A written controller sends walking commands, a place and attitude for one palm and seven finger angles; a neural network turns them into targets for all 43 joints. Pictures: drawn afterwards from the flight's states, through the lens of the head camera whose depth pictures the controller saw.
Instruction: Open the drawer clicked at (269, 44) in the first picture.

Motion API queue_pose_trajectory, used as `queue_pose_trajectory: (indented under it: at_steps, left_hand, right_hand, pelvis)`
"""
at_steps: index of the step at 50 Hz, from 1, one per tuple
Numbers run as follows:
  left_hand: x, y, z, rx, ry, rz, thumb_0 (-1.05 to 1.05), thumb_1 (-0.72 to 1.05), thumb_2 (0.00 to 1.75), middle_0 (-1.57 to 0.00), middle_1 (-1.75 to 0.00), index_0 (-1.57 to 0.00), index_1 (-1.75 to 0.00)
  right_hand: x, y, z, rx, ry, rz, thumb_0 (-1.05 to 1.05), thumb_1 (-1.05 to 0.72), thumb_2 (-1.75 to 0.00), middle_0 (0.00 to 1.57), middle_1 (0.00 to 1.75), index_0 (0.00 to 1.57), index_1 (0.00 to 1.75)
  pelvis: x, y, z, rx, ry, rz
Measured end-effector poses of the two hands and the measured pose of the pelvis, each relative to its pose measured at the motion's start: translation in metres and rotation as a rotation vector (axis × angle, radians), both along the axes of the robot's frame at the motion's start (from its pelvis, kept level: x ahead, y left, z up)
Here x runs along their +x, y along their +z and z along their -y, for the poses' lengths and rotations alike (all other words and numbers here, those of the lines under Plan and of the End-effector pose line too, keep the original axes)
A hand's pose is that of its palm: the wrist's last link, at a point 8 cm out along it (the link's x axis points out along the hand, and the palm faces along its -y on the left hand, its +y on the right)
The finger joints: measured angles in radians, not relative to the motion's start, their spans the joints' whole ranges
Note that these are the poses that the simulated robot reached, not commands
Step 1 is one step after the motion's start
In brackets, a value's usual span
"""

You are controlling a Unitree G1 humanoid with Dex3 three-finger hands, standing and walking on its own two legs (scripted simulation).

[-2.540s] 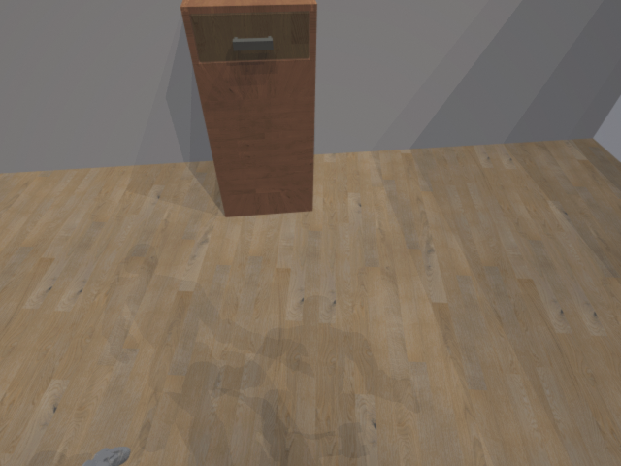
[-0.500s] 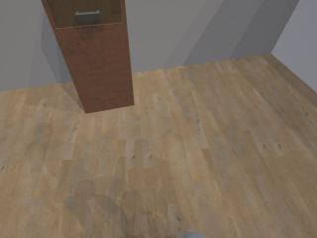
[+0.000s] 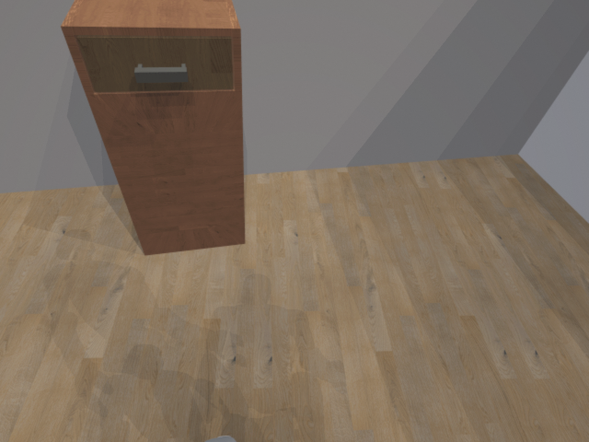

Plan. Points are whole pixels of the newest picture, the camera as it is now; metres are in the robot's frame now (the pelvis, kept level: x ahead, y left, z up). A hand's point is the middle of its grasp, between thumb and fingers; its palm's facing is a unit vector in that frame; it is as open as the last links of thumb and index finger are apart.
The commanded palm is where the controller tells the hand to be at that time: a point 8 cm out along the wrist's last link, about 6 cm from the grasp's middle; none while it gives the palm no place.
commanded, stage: walk to a spot facing it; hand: left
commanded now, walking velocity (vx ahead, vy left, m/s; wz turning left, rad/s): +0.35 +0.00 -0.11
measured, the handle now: (162, 70) +0.92 +0.42 +0.03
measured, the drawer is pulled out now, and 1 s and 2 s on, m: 0.00 0.00 0.00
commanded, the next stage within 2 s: turn to face it in 0.16 s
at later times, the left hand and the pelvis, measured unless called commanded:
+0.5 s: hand (220, 338) +0.32 +0.15 -0.17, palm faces -0.07 -0.98 -0.20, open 7.4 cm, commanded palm none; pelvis +0.21 -0.02 -0.01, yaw -2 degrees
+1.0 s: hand (177, 373) +0.26 +0.22 -0.19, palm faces +0.24 -0.95 -0.19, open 7.4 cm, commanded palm none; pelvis +0.26 +0.01 +0.00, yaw +10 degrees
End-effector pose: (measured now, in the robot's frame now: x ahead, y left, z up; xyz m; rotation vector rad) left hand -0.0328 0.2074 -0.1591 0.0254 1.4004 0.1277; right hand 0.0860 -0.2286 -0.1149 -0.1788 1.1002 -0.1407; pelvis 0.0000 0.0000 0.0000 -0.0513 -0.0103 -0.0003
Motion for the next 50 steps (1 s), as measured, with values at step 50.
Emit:
queue_pose_trajectory:
  at_steps: [50]
  left_hand:
    - [0.274, 0.003, -0.055, 0.109, 0.157, 0.061, 0.00, 0.91, 0.90, -0.20, -0.30, -0.20, -0.30]
  right_hand:
    - [0.299, 0.006, -0.013, -0.082, 0.163, -0.026, 0.00, -0.91, -0.90, 0.20, 0.30, 0.20, 0.30]
  pelvis:
    - [0.255, -0.002, -0.014, 0.021, 0.167, 0.011]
